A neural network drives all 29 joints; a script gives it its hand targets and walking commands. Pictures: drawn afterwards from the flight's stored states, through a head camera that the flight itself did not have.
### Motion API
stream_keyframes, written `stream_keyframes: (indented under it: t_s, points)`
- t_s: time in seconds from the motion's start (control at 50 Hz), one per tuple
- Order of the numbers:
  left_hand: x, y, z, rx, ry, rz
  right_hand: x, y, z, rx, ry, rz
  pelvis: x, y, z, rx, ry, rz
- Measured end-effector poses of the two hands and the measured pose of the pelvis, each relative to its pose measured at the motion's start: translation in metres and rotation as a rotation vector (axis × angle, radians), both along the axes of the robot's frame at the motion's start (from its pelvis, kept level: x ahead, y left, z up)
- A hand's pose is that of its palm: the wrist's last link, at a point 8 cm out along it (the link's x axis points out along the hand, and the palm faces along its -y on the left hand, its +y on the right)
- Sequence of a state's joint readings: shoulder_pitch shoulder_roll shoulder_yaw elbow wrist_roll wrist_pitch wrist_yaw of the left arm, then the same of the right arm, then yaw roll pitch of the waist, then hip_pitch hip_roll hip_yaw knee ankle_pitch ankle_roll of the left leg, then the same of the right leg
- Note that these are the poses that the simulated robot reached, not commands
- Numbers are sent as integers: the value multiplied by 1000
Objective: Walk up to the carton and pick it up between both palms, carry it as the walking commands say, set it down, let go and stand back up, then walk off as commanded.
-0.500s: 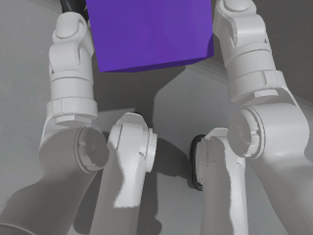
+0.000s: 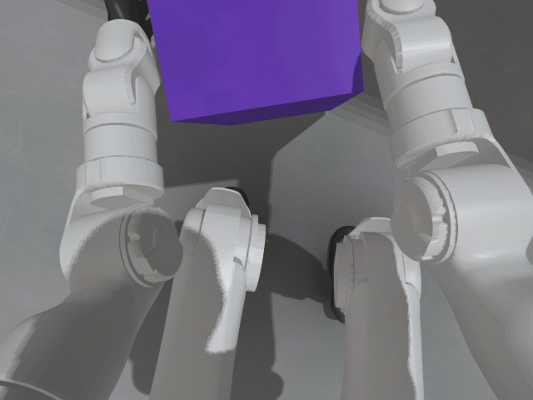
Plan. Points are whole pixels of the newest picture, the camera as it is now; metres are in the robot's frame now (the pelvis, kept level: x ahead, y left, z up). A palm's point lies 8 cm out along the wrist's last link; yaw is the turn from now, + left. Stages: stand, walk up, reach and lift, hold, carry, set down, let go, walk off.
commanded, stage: set down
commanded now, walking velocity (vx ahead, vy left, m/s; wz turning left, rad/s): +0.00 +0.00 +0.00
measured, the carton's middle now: (262, 26) +0.53 +0.12 -0.24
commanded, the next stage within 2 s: none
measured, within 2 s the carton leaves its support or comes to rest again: rests again in 0.02 s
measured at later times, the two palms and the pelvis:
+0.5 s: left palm (134, 25) +0.49 +0.25 -0.16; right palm out of the picture +0.57 -0.02 -0.16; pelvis +0.00 -0.01 -0.01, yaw +0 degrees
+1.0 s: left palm (134, 28) +0.49 +0.25 -0.16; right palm out of the picture +0.57 -0.02 -0.16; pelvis +0.00 -0.01 -0.01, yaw +1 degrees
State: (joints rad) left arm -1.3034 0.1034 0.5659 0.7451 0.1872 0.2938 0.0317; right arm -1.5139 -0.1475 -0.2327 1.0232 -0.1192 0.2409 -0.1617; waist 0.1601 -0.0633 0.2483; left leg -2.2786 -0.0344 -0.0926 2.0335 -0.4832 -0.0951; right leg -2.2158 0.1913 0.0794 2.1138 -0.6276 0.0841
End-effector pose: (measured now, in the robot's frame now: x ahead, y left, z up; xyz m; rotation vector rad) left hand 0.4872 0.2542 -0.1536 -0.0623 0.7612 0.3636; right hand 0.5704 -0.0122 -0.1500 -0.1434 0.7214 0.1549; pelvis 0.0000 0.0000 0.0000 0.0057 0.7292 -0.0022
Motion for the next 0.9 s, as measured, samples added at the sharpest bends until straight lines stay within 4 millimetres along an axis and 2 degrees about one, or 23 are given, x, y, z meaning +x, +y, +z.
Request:
stream_keyframes:
  t_s: [0.22, 0.9]
  points:
    - [1, 1, -6, -2, 4, -9, 1, -1, -11, 11, 4, 8, 5, -3, -3, 9, 12, -6]
    - [-1, 1, -9, -22, -12, -20, 1, -5, -14, 14, 3, 39, 4, -7, -5, 21, 6, -10]
